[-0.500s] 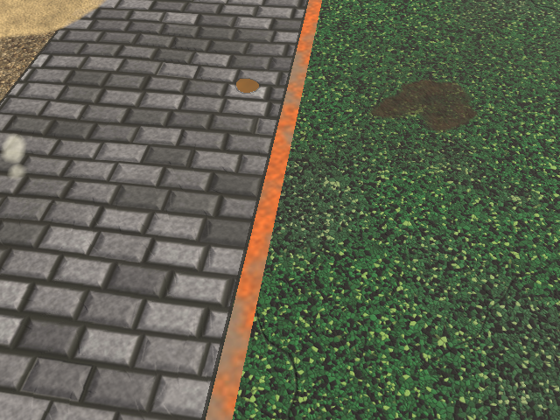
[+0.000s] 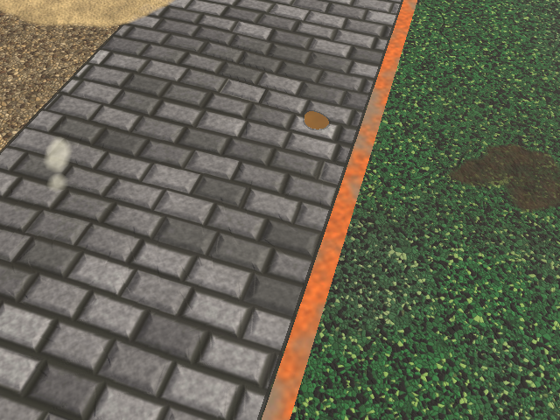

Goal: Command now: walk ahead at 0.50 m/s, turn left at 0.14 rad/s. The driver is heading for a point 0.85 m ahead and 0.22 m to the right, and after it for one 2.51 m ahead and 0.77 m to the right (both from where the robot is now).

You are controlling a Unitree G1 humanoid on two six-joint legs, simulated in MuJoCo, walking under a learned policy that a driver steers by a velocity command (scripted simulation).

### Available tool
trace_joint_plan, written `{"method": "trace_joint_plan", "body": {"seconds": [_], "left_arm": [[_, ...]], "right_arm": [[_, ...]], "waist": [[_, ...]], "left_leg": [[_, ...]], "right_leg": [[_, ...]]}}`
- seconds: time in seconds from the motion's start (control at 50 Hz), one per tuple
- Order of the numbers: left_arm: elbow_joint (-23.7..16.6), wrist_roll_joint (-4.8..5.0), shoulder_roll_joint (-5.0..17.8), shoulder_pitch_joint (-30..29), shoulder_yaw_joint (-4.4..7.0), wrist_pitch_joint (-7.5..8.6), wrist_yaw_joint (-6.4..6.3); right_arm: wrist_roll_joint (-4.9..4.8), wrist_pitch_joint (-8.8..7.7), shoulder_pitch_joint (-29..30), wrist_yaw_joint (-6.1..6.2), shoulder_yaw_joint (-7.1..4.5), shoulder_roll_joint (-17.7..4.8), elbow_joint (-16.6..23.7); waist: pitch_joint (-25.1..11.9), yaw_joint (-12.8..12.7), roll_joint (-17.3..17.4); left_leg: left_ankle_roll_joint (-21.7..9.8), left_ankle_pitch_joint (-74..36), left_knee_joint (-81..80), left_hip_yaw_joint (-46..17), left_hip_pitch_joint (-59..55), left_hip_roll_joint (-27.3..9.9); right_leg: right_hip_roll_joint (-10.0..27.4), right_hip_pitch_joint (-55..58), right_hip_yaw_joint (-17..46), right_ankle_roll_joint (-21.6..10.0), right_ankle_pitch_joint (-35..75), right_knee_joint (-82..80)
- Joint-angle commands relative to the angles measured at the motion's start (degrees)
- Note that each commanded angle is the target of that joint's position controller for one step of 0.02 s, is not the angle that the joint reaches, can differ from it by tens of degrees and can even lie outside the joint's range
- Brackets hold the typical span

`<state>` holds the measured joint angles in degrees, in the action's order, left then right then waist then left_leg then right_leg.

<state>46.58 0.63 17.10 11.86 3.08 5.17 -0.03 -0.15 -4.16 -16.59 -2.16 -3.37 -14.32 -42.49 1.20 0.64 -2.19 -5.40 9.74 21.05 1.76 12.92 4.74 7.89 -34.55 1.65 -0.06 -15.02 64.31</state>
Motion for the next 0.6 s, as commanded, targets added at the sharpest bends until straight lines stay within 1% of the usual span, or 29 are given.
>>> {"method": "trace_joint_plan", "body": {"seconds": [0.02, 0.06, 0.1, 0.14, 0.16, 0.2, 0.24, 0.26, 0.28, 0.3, 0.32, 0.34, 0.36, 0.38, 0.4, 0.42, 0.44, 0.46, 0.48, 0.5, 0.52, 0.56, 0.6], "left_arm": [[-2.93, -0.73, 3.2, 1.6, 1.02, -0.65, -0.45], [-4.01, -0.78, 2.67, -1.9, 0.85, -0.47, -0.27], [-4.88, -0.55, 1.78, -5.41, 0.49, -0.02, 0.26], [-6.0, -0.26, 1.04, -9.47, 0.07, 0.33, 0.86], [-6.56, -0.32, 0.95, -11.06, -0.05, 0.52, 1.16], [-7.63, -0.64, 0.77, -13.32, -0.21, 1.05, 1.97], [-8.06, -0.83, 1.47, -12.97, 0.01, 1.49, 2.73], [-7.73, -1.03, 2.46, -11.17, 0.34, 1.6, 2.89], [-6.89, -1.34, 3.73, -8.0, 0.84, 1.7, 2.81], [-5.01, -1.76, 5.05, -2.12, 1.5, 1.94, 2.58], [-3.81, -2.44, 8.4, 3.59, 2.23, 2.14, 2.12], [-3.67, -4.08, 11.01, 7.61, 2.29, 1.71, 1.6], [-2.49, -2.69, 6.35, 10.37, 1.12, 0.91, 1.8], [-3.05, -1.24, 5.66, 7.28, 0.97, 0.07, 2.0], [-3.84, -0.7, 4.57, 1.73, 0.61, -0.59, 1.81], [-4.25, -0.85, 2.7, -2.78, -0.16, -0.96, 1.67], [-4.49, -1.34, 1.72, -5.92, -0.56, -1.16, 1.58], [-4.31, -2.07, 2.6, -7.98, -0.24, -1.45, 1.67], [-4.13, -2.55, 2.83, -8.79, -0.09, -1.5, 1.62], [-3.65, -2.7, 2.73, -8.68, -0.07, -1.43, 1.48], [-3.07, -2.59, 2.74, -8.18, -0.03, -1.39, 1.26], [-2.14, -2.08, 3.04, -7.52, 0.05, -1.76, 0.78], [-1.56, -1.57, 3.26, -8.26, -0.05, -2.53, 0.35]], "right_arm": [[0.05, -1.84, 1.36, 0.74, -1.86, -7.6, 2.68], [-0.08, -1.5, -0.51, 1.38, -1.75, -7.68, 1.48], [-0.19, -1.19, -1.94, 1.8, -1.69, -8.07, 0.56], [-0.41, -1.04, -3.89, 2.05, -1.75, -8.88, -0.64], [-0.41, -0.84, -4.37, 2.18, -1.69, -9.01, -1.27], [-0.32, -0.19, -5.85, 2.49, -1.55, -9.02, -2.59], [-0.29, 0.42, -6.02, 2.8, -1.5, -9.23, -3.43], [-0.36, 0.62, -5.24, 2.98, -1.57, -9.57, -3.58], [-0.45, 0.79, -3.91, 3.15, -1.74, -10.21, -3.49], [-0.59, 0.98, -2.27, 3.27, -1.63, -10.12, -3.22], [0.21, 0.8, -3.2, 3.31, -0.95, -8.56, -2.56], [0.86, 0.12, -11.76, 2.89, 0.75, -3.16, -3.09], [0.26, -0.01, -15.95, 2.24, 0.92, -3.75, -5.79], [-1.13, 0.5, -12.9, 2.04, -0.51, -9.03, -5.76], [-1.51, 1.37, -7.18, 2.37, -0.63, -9.15, -4.23], [-0.94, 2.52, -3.67, 2.92, -0.67, -8.26, -3.65], [-0.4, 3.86, -3.42, 3.52, -0.86, -7.43, -3.73], [-0.16, 4.93, -4.96, 3.96, -0.52, -5.57, -4.38], [0.08, 5.43, -6.2, 4.37, -0.21, -4.0, -4.99], [0.33, 5.57, -6.62, 4.7, -0.03, -3.24, -5.35], [0.49, 5.53, -6.1, 4.88, 0.08, -3.04, -5.48], [0.45, 5.56, -4.44, 4.87, -0.17, -3.98, -5.66], [0.65, 5.56, -3.26, 4.67, -0.39, -4.16, -5.94]], "waist": [[-1.81, -1.88, 4.6], [-0.79, -0.67, 4.86], [0.08, 0.81, 5.2], [1.31, 2.5, 5.31], [2.34, 2.97, 5.22], [2.47, 3.73, 5.42], [0.85, 3.02, 6.78], [-0.41, 1.79, 7.59], [-2.41, -0.13, 8.22], [-5.73, -3.4, 7.5], [-12.09, -4.97, 3.81], [-21.62, -2.97, -7.86], [-30.13, -3.62, -11.36], [-25.57, -4.06, -6.26], [-17.43, -2.89, -2.64], [-10.92, -1.52, -0.25], [-7.98, 0.51, -1.18], [-6.52, 1.98, -3.44], [-6.3, 2.49, -4.95], [-6.94, 2.49, -5.65], [-7.94, 2.11, -5.6], [-9.0, 1.15, -5.24], [-7.6, 1.46, -4.95]], "left_leg": [[-10.18, -19.9, -11.69, -11.51, -2.72, -15.57], [-8.94, -19.99, -11.97, -9.52, -4.35, -14.65], [-7.53, -17.61, -12.28, -7.83, -5.27, -13.8], [-6.92, -14.02, -12.64, -7.5, -6.7, -14.1], [-6.61, -16.26, -11.69, -7.13, -7.38, -14.21], [-5.91, -23.22, -8.05, -6.52, -9.51, -14.69], [-4.75, -28.46, -3.83, -7.21, -12.38, -15.66], [-3.86, -30.89, -1.5, -7.86, -13.7, -15.94], [-2.86, -35.87, 2.17, -8.01, -14.58, -15.42], [-1.24, -39.81, 8.96, -6.75, -14.22, -12.98], [1.22, -31.11, 19.92, -4.75, -8.62, -9.31], [5.57, -0.08, 42.12, -3.35, 10.81, -2.56], [6.83, 30.21, 50.7, -10.15, 15.59, -0.03], [6.98, 29.03, 54.15, -12.21, 17.84, -2.94], [7.32, 25.89, 52.26, -8.96, 20.5, -5.61], [7.71, 22.86, 47.71, -7.44, 19.96, -7.65], [7.88, 20.18, 42.49, -7.1, 15.34, -9.35], [8.25, 17.42, 37.87, -5.27, 9.9, -8.81], [8.53, 16.23, 34.04, -4.16, 6.46, -8.3], [8.61, 15.03, 30.66, -3.81, 4.47, -8.2], [8.37, 13.05, 27.35, -3.93, 3.27, -8.41], [7.78, 7.97, 22.11, -3.83, 1.31, -8.53], [6.95, 3.65, 16.47, -2.76, -1.67, -7.79]], "right_leg": [[1.6, -4.44, 1.16, 1.41, 7.53, -4.77], [1.07, -6.47, 0.94, 1.66, 13.78, -11.52], [-0.04, -5.78, 0.27, 1.22, 19.71, -19.25], [-1.34, -5.03, -0.73, 0.72, 23.1, -25.42], [-2.08, -4.53, -1.11, 0.46, 23.46, -28.1], [-3.89, -2.7, -2.14, -0.32, 22.88, -31.73], [-5.32, -0.34, -2.13, -1.82, 20.26, -33.92], [-5.98, 1.93, -1.92, -2.75, 18.51, -35.04], [-7.36, 6.19, -2.57, -3.77, 17.38, -36.24], [-8.69, 14.33, -3.91, -5.11, 22.06, -39.54], [-3.27, 27.59, 0.15, -7.57, 43.46, -37.02], [12.86, 50.42, 17.43, -18.03, 64.52, -32.7], [17.43, 55.17, 27.22, -22.41, 67.44, -34.69], [14.94, 48.68, 23.09, -20.18, 53.86, -37.04], [11.97, 40.09, 18.42, -17.41, 41.44, -40.04], [9.4, 30.43, 14.77, -15.8, 32.92, -43.38], [7.25, 21.98, 11.81, -14.11, 26.09, -46.34], [5.0, 15.26, 8.87, -13.11, 22.09, -48.67], [3.76, 12.27, 6.69, -13.11, 21.29, -49.83], [3.4, 11.72, 5.5, -13.36, 21.34, -50.11], [3.45, 12.42, 5.17, -13.43, 19.67, -50.11], [3.91, 13.35, 5.79, -13.1, 10.4, -50.69], [3.26, 11.5, 6.26, -11.45, -2.78, -51.0]]}}
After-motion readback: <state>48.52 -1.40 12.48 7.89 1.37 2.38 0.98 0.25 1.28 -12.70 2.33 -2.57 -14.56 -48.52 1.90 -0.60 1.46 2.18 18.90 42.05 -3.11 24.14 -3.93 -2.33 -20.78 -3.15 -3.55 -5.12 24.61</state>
